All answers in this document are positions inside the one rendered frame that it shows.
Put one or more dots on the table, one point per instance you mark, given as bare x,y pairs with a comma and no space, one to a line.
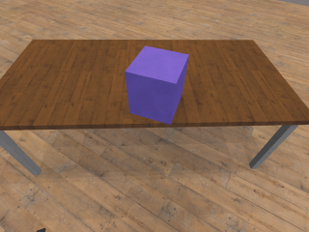
81,85

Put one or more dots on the carton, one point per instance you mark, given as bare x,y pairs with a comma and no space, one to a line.
154,83

